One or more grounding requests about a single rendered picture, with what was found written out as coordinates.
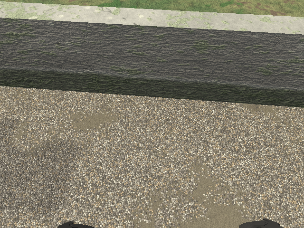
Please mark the right robot hand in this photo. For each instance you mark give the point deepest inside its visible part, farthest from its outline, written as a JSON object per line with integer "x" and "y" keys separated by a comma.
{"x": 265, "y": 223}

